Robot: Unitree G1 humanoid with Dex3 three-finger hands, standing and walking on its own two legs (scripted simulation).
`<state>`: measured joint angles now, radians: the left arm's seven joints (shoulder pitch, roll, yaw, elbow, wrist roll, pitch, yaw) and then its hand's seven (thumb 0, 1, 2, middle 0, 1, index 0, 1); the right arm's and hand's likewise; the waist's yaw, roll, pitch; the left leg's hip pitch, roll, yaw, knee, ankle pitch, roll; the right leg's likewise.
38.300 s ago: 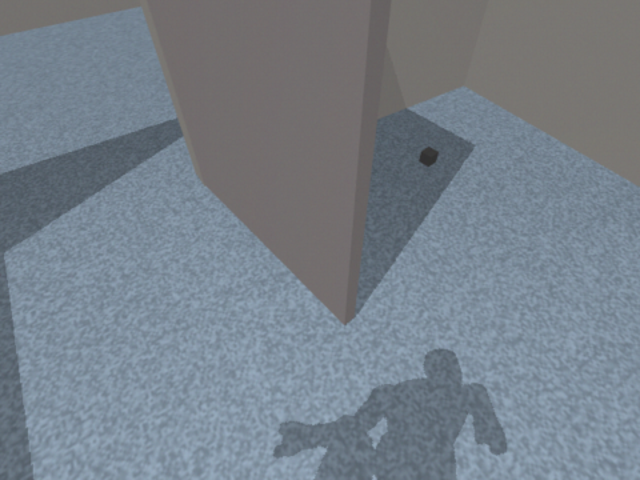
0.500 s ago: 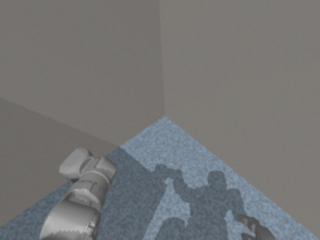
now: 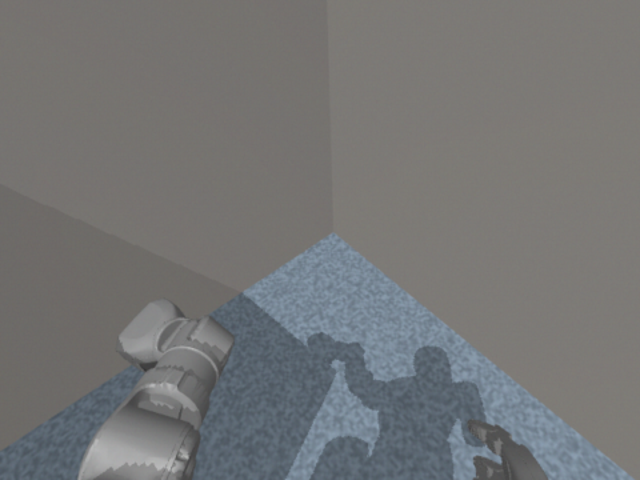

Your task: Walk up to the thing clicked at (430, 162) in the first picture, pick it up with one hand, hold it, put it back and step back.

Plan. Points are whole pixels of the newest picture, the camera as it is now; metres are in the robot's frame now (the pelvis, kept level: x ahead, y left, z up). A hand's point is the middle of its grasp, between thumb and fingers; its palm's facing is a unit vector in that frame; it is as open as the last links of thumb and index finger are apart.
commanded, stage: hold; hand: left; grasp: from above
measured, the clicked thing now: (176, 364) +0.30 +0.23 -0.07
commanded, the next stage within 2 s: crouch in 0.18 s
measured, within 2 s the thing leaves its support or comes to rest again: neither
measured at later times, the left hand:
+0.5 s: hand (184, 358) +0.30 +0.22 -0.05, palm faces -0.24 -0.41 -0.88, open 8.9 cm
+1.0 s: hand (217, 398) +0.33 +0.23 -0.28, palm faces -0.21 -0.37 -0.90, open 8.9 cm
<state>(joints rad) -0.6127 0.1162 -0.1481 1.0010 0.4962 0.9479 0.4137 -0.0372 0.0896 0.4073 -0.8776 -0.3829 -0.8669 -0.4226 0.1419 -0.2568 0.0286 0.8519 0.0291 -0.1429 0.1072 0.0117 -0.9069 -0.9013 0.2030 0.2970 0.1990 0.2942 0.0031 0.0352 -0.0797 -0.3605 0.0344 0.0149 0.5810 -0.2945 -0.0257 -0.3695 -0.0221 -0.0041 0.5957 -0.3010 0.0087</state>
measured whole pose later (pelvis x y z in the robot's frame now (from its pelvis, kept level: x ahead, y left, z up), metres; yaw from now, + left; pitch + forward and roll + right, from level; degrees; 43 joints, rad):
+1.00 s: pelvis -0.05 +0.00 -0.15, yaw -1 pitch +30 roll -2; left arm -0.93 0.26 0.16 1.47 0.56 0.57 0.71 -0.03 0.12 0.40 -0.84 -0.42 -0.83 -0.45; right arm 0.15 -0.27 -0.04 0.90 -0.08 -0.19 0.17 0.01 -0.89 -0.89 0.20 0.30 0.20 0.29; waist -0.13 0.01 -0.18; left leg -1.41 0.06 -0.03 1.44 -0.55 -0.03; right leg -1.40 0.00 -0.01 1.41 -0.53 0.01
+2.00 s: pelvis -0.09 +0.01 -0.41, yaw -4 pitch +36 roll -4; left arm -1.18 0.59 0.30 1.68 0.75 0.39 0.58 -0.05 0.27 0.22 -0.87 -0.28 -1.09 -0.32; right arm 0.15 -0.28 0.03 0.89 -0.16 -0.25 0.25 0.00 -0.91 -0.90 0.20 0.30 0.20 0.29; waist -0.25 0.06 -0.07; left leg -2.27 0.04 -0.11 2.32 -0.68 -0.03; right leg -2.24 0.02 -0.03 2.27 -0.65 0.03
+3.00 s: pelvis -0.09 +0.02 -0.45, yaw -10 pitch +30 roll -11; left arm -1.24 0.85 0.40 1.84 0.80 0.30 0.77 -0.02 0.24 0.35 -0.81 -0.35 -1.07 -0.47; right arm 0.13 -0.36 0.16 0.88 -0.25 -0.35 0.40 0.00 -0.93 -0.90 0.20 0.30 0.20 0.29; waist -0.37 -0.05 0.15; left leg -2.33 0.03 -0.22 2.49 -0.71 -0.03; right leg -2.25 0.03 -0.11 2.35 -0.64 0.05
